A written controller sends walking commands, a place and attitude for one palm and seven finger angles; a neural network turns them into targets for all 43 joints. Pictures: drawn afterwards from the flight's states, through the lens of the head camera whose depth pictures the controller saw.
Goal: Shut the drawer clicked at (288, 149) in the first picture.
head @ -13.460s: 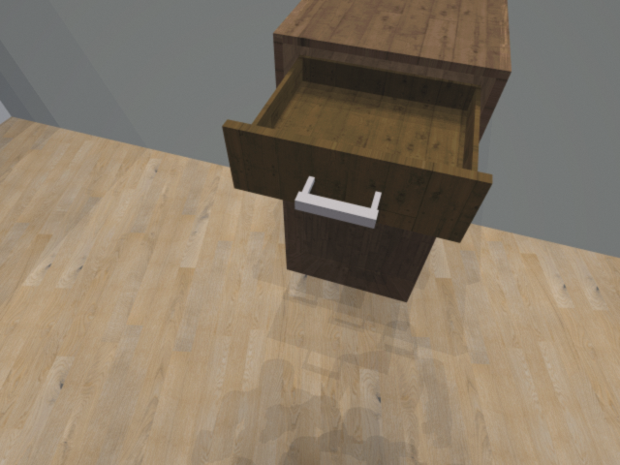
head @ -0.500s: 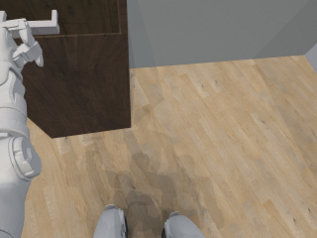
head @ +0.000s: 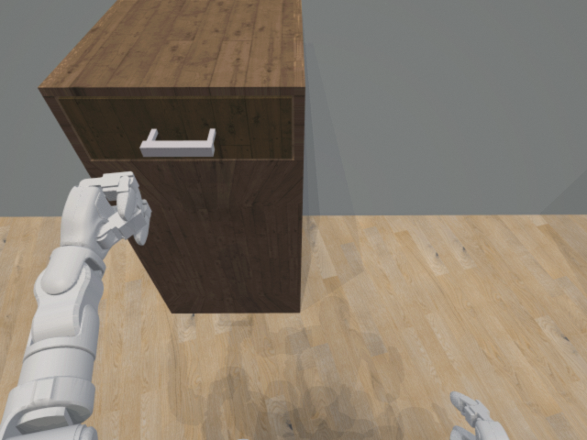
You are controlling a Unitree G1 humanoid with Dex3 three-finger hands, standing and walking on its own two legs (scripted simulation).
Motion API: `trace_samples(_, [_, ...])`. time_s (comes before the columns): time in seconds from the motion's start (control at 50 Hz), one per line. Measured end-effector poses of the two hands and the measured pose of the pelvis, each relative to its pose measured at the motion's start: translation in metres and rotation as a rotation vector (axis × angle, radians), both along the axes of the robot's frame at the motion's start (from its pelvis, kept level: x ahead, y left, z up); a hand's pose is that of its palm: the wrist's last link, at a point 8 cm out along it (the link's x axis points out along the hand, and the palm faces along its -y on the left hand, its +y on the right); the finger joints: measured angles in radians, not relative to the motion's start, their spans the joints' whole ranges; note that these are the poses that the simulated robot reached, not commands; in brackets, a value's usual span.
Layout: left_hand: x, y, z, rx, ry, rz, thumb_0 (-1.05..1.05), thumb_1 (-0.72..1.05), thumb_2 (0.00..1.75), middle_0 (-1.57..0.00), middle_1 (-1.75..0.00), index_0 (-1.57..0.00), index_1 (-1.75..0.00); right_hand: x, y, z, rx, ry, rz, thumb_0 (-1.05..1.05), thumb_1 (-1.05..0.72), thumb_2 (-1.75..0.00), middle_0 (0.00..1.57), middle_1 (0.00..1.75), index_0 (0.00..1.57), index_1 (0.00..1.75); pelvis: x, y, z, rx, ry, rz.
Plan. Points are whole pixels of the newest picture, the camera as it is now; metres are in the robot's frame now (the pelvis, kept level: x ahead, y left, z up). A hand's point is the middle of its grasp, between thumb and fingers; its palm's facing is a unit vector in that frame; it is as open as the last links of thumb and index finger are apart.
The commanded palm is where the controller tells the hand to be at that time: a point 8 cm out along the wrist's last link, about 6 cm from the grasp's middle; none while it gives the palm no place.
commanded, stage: draw the hand back to the body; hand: left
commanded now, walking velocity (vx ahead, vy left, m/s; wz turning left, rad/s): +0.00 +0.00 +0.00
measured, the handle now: (180, 141) +0.62 +0.24 +0.06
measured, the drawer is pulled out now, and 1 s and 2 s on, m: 0.00 0.00 0.00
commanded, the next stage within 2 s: step back with the hand held close in 0.90 s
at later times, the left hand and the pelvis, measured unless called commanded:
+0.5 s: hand (74, 286) +0.24 +0.22 +0.17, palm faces +0.33 -0.89 -0.32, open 3.3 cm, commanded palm +0.18 +0.27 +0.19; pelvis -0.01 -0.01 +0.04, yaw -1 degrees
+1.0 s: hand (33, 331) +0.19 +0.23 +0.19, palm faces +0.39 -0.84 -0.38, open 3.3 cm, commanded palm +0.14 +0.27 +0.21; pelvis +0.01 -0.01 +0.04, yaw +0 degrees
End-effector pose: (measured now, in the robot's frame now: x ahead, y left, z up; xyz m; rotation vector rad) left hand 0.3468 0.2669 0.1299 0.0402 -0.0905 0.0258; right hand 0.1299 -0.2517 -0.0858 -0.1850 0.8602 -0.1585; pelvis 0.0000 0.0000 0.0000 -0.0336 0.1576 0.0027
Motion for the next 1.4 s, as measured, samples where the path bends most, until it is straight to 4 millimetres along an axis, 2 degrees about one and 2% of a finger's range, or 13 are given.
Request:
trace_samples(0.04, [-0.013, 0.0, 0.002, -0.009, 0.021, -0.004, 0.02, 0.9, 0.9, -1.4, -1.6, -1.4, -1.6, 0.012, 0.004, 0.006, 0.008, -0.046, 0.024, 0.01, -0.91, -0.9, 0.2, 0.3, 0.2, 0.3, -0.004, -0.001, 0.002, 0.004, -0.02, 0.006])
trace_samples(0.14, [-0.049, -0.002, 0.008, 0.145, 0.072, 0.131, 0.02, 0.9, 0.9, -1.4, -1.6, -1.41, -1.6, 0.029, 0.014, 0.021, 0.019, -0.112, 0.051, 0.01, -0.9, -0.9, 0.2, 0.3, 0.2, 0.3, -0.012, -0.004, 0.012, 0.018, -0.074, -0.001])
trace_samples(0.3, [-0.096, -0.001, 0.025, 0.216, 0.048, 0.275, 0.02, 0.9, 0.9, -1.4, -1.6, -1.41, -1.6, 0.03, 0.022, 0.033, 0.011, -0.114, 0.08, 0.01, -0.9, -0.9, 0.2, 0.3, 0.2, 0.3, -0.018, -0.008, 0.027, 0.025, -0.147, 0.002])
trace_samples(0.44, [-0.129, 0.0, 0.053, 0.277, -0.026, 0.311, 0.02, 0.9, 0.9, -1.4, -1.6, -1.41, -1.6, 0.024, 0.02, 0.034, 0.014, -0.108, 0.078, 0.01, -0.9, -0.9, 0.2, 0.3, 0.2, 0.3, -0.013, -0.008, 0.035, 0.029, -0.19, -0.008])
trace_samples(0.54, [-0.154, -0.002, 0.061, 0.317, -0.029, 0.306, 0.02, 0.9, 0.9, -1.4, -1.6, -1.41, -1.6, 0.026, 0.016, 0.035, 0.013, -0.108, 0.072, 0.01, -0.9, -0.9, 0.2, 0.3, 0.2, 0.3, -0.008, -0.008, 0.038, 0.032, -0.209, -0.015])
trace_samples(0.78, [-0.207, -0.004, 0.092, 0.428, -0.081, 0.331, 0.02, 0.9, 0.9, -1.4, -1.6, -1.41, -1.6, 0.055, 0.021, 0.048, 0.007, -0.187, 0.108, 0.01, -0.9, -0.9, 0.2, 0.3, 0.2, 0.3, 0.004, -0.008, 0.04, 0.034, -0.225, -0.011])
trace_samples(0.86, [-0.21, -0.001, 0.09, 0.42, -0.067, 0.361, 0.02, 0.9, 0.9, -1.4, -1.6, -1.41, -1.6, 0.064, 0.026, 0.049, 0.012, -0.198, 0.127, 0.01, -0.9, -0.9, 0.2, 0.3, 0.2, 0.3, 0.004, -0.009, 0.04, 0.036, -0.227, -0.002])
trace_samples(1.0, [-0.199, -0.001, 0.078, 0.376, -0.034, 0.381, 0.02, 0.9, 0.9, -1.4, -1.6, -1.41, -1.6, 0.068, 0.031, 0.048, 0.011, -0.187, 0.146, 0.01, -0.9, -0.9, 0.2, 0.3, 0.2, 0.3, 0.006, -0.011, 0.04, 0.04, -0.223, -0.002])
trace_samples(1.12, [-0.189, -0.002, 0.095, 0.454, -0.099, 0.337, 0.02, 0.89, 0.9, -1.4, -1.6, -1.41, -1.6, 0.065, 0.026, 0.047, 0.014, -0.16, 0.122, 0.01, -0.9, -0.9, 0.2, 0.3, 0.2, 0.3, 0.009, -0.011, 0.039, 0.032, -0.199, -0.004])
trace_samples(1.18, [-0.185, 0.001, 0.097, 0.494, -0.087, 0.307, 0.02, 0.89, 0.9, -1.4, -1.6, -1.41, -1.6, 0.058, 0.019, 0.045, 0.01, -0.129, 0.083, 0.01, -0.9, -0.9, 0.21, 0.3, 0.2, 0.3, 0.007, -0.008, 0.039, 0.028, -0.178, -0.013])
trace_samples(1.26, [-0.184, 0.001, 0.087, 0.507, -0.022, 0.257, 0.02, 0.9, 0.9, -1.4, -1.6, -1.41, -1.6, 0.044, 0.01, 0.043, -0.004, -0.095, 0.023, 0.01, -0.9, -0.9, 0.2, 0.3, 0.2, 0.3, 0.001, -0.001, 0.039, 0.028, -0.156, -0.026])
trace_samples(1.34, [-0.192, 0.004, 0.08, 0.516, 0.018, 0.221, 0.02, 0.89, 0.9, -1.4, -1.6, -1.41, -1.6, 0.025, 0.007, 0.041, -0.019, -0.062, -0.016, 0.01, -0.9, -0.9, 0.2, 0.3, 0.2, 0.3, -0.009, 0.005, 0.039, 0.028, -0.146, -0.031])
trace_samples(1.4, [-0.203, 0.009, 0.083, 0.53, 0.005, 0.217, 0.02, 0.89, 0.9, -1.4, -1.6, -1.41, -1.6, 0.011, 0.009, 0.041, -0.029, -0.047, -0.025, 0.01, -0.9, -0.9, 0.2, 0.3, 0.2, 0.3, -0.018, 0.008, 0.038, 0.024, -0.145, -0.03])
